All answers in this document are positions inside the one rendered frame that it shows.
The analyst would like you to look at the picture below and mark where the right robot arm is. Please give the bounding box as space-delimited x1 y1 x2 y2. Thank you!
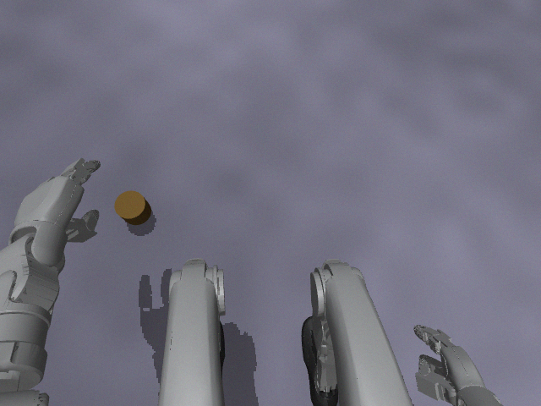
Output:
456 386 503 406

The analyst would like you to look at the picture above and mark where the right robot foot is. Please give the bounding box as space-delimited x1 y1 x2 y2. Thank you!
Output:
302 316 338 406

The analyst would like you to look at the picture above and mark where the left robot arm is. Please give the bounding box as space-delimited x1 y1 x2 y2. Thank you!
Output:
0 221 68 406

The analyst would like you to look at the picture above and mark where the tin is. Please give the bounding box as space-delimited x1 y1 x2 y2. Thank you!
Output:
114 190 151 225

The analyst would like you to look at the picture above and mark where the right robot hand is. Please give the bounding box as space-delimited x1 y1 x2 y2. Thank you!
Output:
414 325 486 406

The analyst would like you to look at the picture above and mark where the left robot hand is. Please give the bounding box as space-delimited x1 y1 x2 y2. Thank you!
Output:
14 158 101 243

